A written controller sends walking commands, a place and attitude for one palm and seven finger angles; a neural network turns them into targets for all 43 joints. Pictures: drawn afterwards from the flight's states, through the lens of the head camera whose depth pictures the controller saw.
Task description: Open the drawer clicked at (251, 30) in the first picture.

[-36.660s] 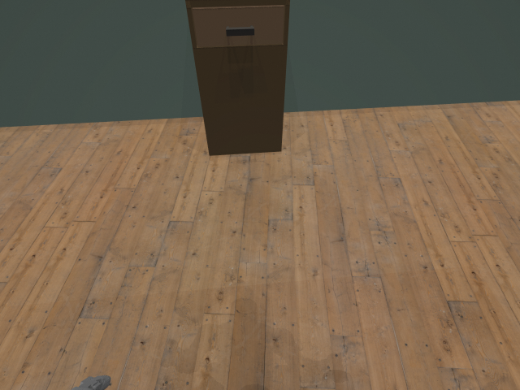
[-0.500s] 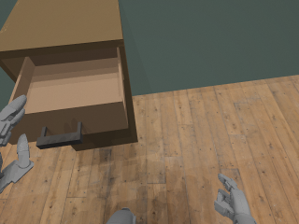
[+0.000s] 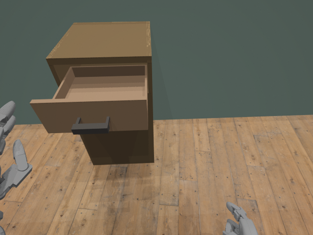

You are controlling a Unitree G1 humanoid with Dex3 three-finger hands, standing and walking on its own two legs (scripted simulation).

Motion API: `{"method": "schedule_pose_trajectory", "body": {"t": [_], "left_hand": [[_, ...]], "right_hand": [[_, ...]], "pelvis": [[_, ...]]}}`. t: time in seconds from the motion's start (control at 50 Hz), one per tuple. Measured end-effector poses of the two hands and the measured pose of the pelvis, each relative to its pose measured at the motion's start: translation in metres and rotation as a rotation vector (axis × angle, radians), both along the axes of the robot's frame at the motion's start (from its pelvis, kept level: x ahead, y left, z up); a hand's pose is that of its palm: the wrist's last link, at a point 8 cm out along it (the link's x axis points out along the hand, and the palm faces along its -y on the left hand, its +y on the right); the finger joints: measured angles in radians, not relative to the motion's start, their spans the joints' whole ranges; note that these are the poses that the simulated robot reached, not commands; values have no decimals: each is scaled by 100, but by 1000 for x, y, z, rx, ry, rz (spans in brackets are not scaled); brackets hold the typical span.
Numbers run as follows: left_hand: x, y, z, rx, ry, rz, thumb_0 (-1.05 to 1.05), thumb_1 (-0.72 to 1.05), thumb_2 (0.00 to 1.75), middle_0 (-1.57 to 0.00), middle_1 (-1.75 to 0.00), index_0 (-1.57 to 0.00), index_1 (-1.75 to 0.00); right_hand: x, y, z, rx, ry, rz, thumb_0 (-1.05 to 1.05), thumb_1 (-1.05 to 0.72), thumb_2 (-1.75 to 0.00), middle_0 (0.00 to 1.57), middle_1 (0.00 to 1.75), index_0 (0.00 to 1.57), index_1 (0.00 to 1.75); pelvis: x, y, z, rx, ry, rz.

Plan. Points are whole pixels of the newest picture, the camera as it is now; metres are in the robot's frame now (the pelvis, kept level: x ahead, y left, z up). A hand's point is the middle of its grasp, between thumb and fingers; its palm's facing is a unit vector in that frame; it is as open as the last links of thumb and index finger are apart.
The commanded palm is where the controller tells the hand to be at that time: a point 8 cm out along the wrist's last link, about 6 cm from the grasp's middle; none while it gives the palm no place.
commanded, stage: stop stepping back and stand still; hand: left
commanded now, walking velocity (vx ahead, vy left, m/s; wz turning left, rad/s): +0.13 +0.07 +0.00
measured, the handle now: (92, 123) +0.49 +0.27 -0.02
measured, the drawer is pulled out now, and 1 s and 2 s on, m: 0.25 0.25 0.25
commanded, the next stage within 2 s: let the arm hang, fingers relaxed in 1.32 s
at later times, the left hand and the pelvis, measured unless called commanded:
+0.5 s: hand (53, 173) +0.19 +0.21 +0.16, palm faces +0.33 -0.83 -0.45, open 7.4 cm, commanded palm +0.12 +0.26 +0.19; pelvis -0.01 -0.02 +0.01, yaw +0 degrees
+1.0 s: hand (34, 171) +0.20 +0.25 +0.15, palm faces +0.30 -0.85 -0.43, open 7.4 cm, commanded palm +0.14 +0.30 +0.19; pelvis +0.00 +0.02 +0.01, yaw -2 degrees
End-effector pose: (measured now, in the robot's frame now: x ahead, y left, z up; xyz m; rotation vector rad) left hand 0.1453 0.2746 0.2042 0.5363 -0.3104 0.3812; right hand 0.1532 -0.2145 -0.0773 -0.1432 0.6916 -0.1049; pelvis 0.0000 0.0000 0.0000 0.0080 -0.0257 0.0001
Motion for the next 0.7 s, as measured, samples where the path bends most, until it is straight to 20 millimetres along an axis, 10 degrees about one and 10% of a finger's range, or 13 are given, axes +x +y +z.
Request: {"method": "schedule_pose_trajectory", "body": {"t": [0.18, 0.32, 0.44, 0.7], "left_hand": [[-6, -6, -35, -93, 112, -49, 1, 89, 89, -21, -30, -21, -30], [-8, -12, -9, 12, 86, -47, 1, 89, 89, -21, -30, -21, -30], [5, -24, -18, 3, 100, -33, 1, 89, 89, -21, -30, -21, -30], [12, -15, -21, -30, 139, -76, 1, 89, 89, -22, -30, -22, -30]], "right_hand": [[-43, -24, 2, -91, 57, -57, 1, -90, -90, 21, 30, 21, 30], [-61, -35, 0, -68, 78, -87, 1, -91, -90, 20, 30, 21, 30], [-49, -48, -20, -47, 139, -62, 1, -91, -90, 20, 30, 21, 30], [5, -45, 18, -128, 34, -55, 1, -91, -90, 20, 30, 20, 30]], "pelvis": [[-21, 3, 0, 2, 20, -13], [-13, -10, 5, 0, 30, -11], [-14, -22, 0, -18, 27, 1], [3, -6, 7, -12, 21, -12]]}}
